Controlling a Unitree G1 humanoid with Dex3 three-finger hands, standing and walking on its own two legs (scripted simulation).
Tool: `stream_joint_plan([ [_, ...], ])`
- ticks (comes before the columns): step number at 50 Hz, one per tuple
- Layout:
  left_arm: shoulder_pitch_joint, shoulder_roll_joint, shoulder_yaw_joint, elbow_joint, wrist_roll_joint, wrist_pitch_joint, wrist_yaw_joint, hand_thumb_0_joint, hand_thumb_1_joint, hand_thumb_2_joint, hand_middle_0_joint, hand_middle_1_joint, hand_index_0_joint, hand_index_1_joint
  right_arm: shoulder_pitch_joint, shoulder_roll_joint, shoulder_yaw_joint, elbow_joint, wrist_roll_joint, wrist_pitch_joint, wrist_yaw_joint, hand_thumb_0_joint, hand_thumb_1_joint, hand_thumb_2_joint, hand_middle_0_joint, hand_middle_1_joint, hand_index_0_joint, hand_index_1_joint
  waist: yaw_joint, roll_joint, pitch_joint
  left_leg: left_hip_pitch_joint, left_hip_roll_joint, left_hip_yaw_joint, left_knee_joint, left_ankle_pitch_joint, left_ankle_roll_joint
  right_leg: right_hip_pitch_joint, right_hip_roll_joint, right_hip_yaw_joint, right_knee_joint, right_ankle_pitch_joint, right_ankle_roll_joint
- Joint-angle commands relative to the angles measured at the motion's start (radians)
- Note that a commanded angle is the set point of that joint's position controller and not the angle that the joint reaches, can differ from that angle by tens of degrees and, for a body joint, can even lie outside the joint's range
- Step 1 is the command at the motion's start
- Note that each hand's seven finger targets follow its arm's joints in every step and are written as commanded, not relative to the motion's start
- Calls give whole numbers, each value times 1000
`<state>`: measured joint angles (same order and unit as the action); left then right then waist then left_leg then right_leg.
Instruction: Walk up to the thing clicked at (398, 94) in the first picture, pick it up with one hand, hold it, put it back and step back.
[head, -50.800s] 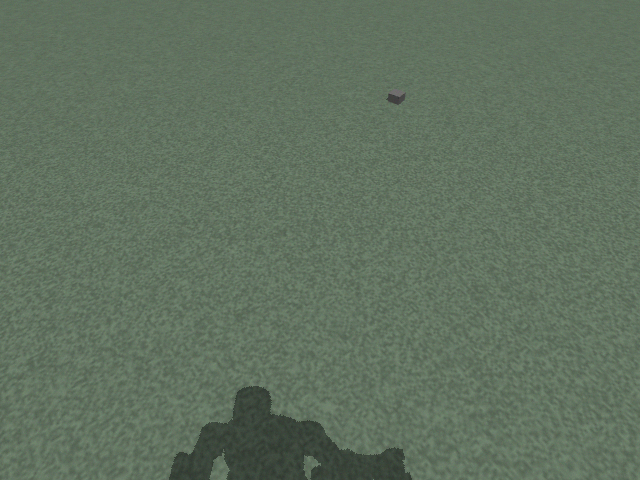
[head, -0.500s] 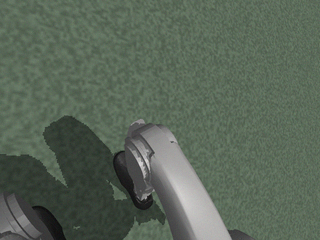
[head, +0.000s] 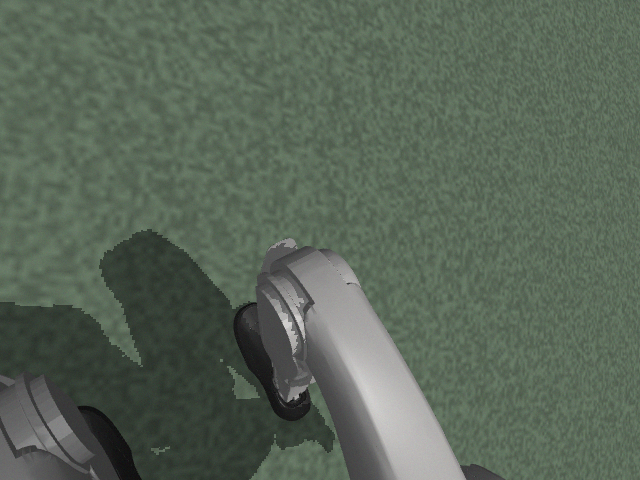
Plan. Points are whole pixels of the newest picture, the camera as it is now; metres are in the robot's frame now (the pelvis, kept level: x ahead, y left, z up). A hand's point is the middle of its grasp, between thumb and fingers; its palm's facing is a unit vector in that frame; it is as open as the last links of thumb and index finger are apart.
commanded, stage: go down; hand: left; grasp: from above
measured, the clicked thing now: out of the picture +0.48 +0.33 -0.32
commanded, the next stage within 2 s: none
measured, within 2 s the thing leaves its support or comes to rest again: neither
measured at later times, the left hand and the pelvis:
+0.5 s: hand out of the picture +0.45 +0.37 -0.04, palm faces +0.10 -0.44 -0.89, open 13.8 cm; pelvis +0.01 +0.00 +0.05, yaw +6 degrees
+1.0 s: hand out of the picture +0.45 +0.37 +0.05, palm faces +0.09 -0.42 -0.90, open 13.9 cm; pelvis +0.01 -0.01 +0.10, yaw +8 degrees
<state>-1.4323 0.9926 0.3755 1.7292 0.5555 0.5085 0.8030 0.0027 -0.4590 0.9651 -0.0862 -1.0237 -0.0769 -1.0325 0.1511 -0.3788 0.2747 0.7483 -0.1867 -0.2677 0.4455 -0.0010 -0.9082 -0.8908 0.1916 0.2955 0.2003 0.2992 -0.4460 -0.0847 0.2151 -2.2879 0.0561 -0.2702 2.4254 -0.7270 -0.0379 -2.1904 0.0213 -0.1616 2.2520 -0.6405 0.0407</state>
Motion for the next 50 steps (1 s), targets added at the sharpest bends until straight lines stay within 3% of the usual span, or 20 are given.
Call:
stream_joint_plan([
  [1,-312,177,-16,-199,22,25,41,0,-474,959,-64,-1030,-63,-1031,270,-326,-100,64,11,14,19,0,-900,-893,201,300,200,300,-32,572,-796,532,7,117,-250,269,29,458,33,-85,-211,329,-26],
  [4,-293,161,-5,-230,25,49,29,0,-480,960,-64,-1030,-63,-1033,280,-315,-124,68,29,25,22,0,-902,-894,201,300,200,300,0,604,-837,576,9,124,-266,294,21,439,36,-80,-209,340,-32],
  [7,-271,142,6,-301,43,71,2,0,-474,951,-63,-1026,-63,-1026,295,-295,-160,81,58,37,22,0,-898,-892,201,299,200,299,57,616,-931,577,4,146,-271,311,22,441,39,-67,-216,344,-38],
  [9,-243,96,-11,-305,35,85,-27,0,-471,949,-64,-1031,-66,-1030,301,-271,-182,110,68,49,11,0,-898,-892,201,299,200,299,79,582,-919,534,-5,168,-281,295,29,450,44,-51,-233,330,-36],
  [10,-228,61,-10,-326,35,88,-38,0,-465,947,-66,-1025,-68,-1024,317,-262,-199,102,80,54,11,0,-896,-892,201,299,200,299,96,597,-966,556,-2,171,-281,317,24,442,45,-47,-227,345,-40],
  [12,-242,16,-31,-352,19,102,-68,0,-464,943,-66,-1031,-70,-1027,319,-250,-217,117,89,63,-3,0,-893,-890,201,299,200,299,105,571,-991,568,-5,180,-312,300,26,440,51,-35,-250,321,-45],
  [13,-244,-34,-54,-360,9,111,-86,0,-468,947,-67,-1031,-70,-1029,321,-239,-228,120,94,69,-10,0,-895,-891,201,299,200,299,95,542,-983,572,-7,181,-318,294,29,424,49,-30,-260,315,-44],
  [14,-229,-36,-48,-380,12,119,-98,0,-464,940,-64,-1032,-68,-1027,321,-249,-247,121,106,72,-14,0,-893,-890,201,299,200,299,118,559,-1020,610,-5,172,-343,294,23,399,43,-33,-253,305,-52],
  [16,-212,-88,-77,-346,4,132,-119,0,-467,941,-65,-1032,-70,-1028,312,-236,-262,138,115,81,-30,0,-891,-890,201,299,200,299,115,517,-994,625,-6,167,-381,240,26,371,44,-26,-276,250,-57],
  [19,-261,-111,-92,-344,11,145,-143,0,-461,944,-75,-1035,-78,-1033,308,-225,-283,147,125,93,-61,0,-892,-891,201,299,200,299,106,456,-985,631,-10,169,-425,183,33,349,37,-11,-310,193,-59],
  [22,-282,-90,-88,-319,38,154,-148,0,-450,935,-77,-1034,-84,-1029,298,-213,-296,164,131,95,-93,0,-888,-889,201,299,201,299,116,417,-954,634,-12,180,-450,135,38,325,31,8,-349,134,-60],
  [28,-296,-74,-69,-199,81,158,-133,0,-458,951,-77,-1044,-80,-1043,280,-182,-302,161,123,94,-135,0,-886,-890,201,299,201,299,130,346,-920,631,-16,220,-478,150,46,386,20,42,-405,139,-50],
  [34,-322,-52,-51,-167,67,160,-148,0,-473,961,-72,-1044,-72,-1047,267,-151,-304,160,121,85,-158,0,-890,-892,201,300,201,300,150,293,-948,593,-24,268,-483,182,58,502,20,85,-461,141,-35],
  [44,-353,15,-48,-250,115,182,-186,0,-505,978,-73,-1032,-64,-1044,261,-137,-326,163,146,76,-191,0,-897,-896,201,300,201,300,186,331,-1074,733,-16,263,-573,206,54,585,17,83,-524,156,-40],
  [50,-320,-20,-46,-293,106,212,-190,0,-505,976,-75,-1027,-67,-1038,269,-140,-340,142,159,75,-212,0,-896,-895,201,300,201,300,191,350,-1087,837,-3,248,-633,274,42,607,18,64,-539,235,-45],
])
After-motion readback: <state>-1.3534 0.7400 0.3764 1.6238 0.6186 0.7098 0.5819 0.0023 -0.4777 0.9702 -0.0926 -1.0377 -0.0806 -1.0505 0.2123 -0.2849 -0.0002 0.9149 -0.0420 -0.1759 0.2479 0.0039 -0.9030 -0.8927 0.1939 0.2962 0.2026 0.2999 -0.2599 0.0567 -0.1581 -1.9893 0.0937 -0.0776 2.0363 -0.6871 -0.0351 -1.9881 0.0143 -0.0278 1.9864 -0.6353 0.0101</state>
